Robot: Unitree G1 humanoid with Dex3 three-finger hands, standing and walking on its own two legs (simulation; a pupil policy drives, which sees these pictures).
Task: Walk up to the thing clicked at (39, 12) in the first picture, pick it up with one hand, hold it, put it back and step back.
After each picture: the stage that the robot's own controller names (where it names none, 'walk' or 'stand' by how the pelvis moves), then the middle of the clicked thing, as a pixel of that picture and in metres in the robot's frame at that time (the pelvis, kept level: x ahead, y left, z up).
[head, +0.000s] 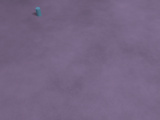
stand; (38, 11) +1.98 +0.61 -0.72
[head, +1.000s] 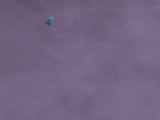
walk; (51, 21) +1.88 +0.32 -0.70
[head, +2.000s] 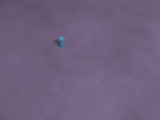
walk; (61, 42) +1.27 +0.18 -0.72
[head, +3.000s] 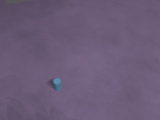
walk; (57, 84) +0.77 +0.18 -0.72
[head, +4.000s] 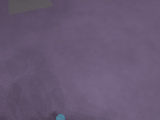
walk; out of the picture +0.42 +0.18 -0.69
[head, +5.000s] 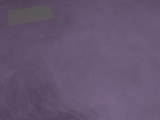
stand; out of the picture +0.26 +0.14 -0.71
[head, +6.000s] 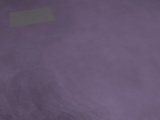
stand; out of the picture +0.27 +0.15 -0.73
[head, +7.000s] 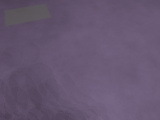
stand; out of the picture +0.25 +0.15 -0.73
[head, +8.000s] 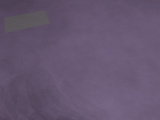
stand; out of the picture +0.25 +0.16 -0.73
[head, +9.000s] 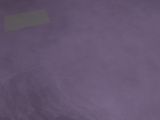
stand; out of the picture +0.24 +0.16 -0.73
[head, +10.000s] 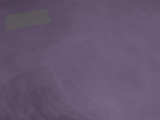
stand; out of the picture +0.24 +0.15 -0.73
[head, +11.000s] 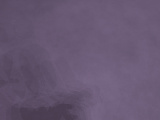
go down; out of the picture +0.28 +0.14 -0.66
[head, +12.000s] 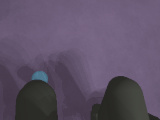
go down; (40, 81) +0.36 +0.15 -0.30
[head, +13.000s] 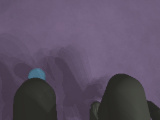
close in; (37, 78) +0.36 +0.15 -0.29
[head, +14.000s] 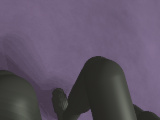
close; out of the picture +0.37 +0.18 -0.23
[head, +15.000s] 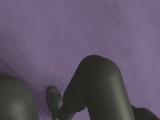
close; out of the picture +0.40 +0.21 -0.22
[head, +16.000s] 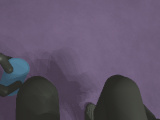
lift; (13, 77) +0.32 +0.22 -0.12
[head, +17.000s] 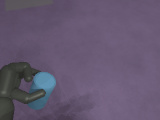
hold; (40, 91) +0.31 +0.14 +0.02
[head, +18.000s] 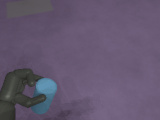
hold; (43, 96) +0.31 +0.14 -0.01
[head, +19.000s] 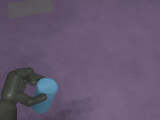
hold; (44, 96) +0.31 +0.14 -0.01
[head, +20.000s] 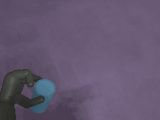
crouch; (41, 96) +0.31 +0.14 -0.06
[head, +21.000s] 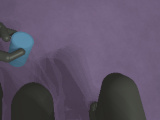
lower; (19, 50) +0.44 +0.17 -0.11
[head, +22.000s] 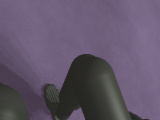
lower; out of the picture +0.43 +0.20 -0.23
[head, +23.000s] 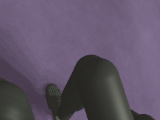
lower; out of the picture +0.45 +0.17 -0.26
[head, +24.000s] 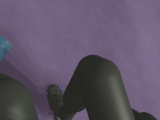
lower; out of the picture +0.43 +0.12 -0.26
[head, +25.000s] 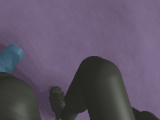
lower; (7, 61) +0.40 +0.09 -0.26
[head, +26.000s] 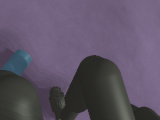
loosen; (15, 66) +0.38 +0.06 -0.25
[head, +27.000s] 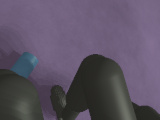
withdraw; (22, 69) +0.37 +0.04 -0.25
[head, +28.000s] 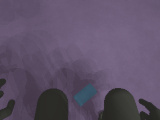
walk; (85, 94) +0.33 -0.03 -0.43
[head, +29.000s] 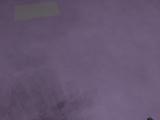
stand; out of the picture +0.23 -0.04 -0.69
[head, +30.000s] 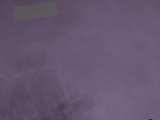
stand; out of the picture +0.23 -0.04 -0.69
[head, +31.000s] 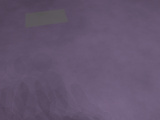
stand; out of the picture +0.23 -0.06 -0.74
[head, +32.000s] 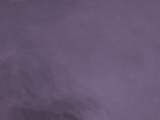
walk; out of the picture +0.26 -0.10 -0.73
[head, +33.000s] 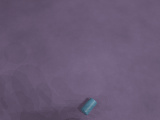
walk; (88, 106) +0.45 -0.05 -0.72
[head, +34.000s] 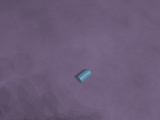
walk; (83, 75) +0.72 -0.03 -0.72
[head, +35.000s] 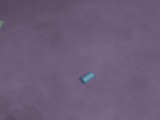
stand; (87, 77) +0.87 -0.03 -0.73
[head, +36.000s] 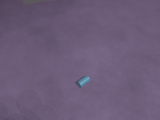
stand; (83, 81) +0.86 -0.01 -0.75
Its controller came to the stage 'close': yes
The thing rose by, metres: 0.71
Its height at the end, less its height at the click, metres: -0.02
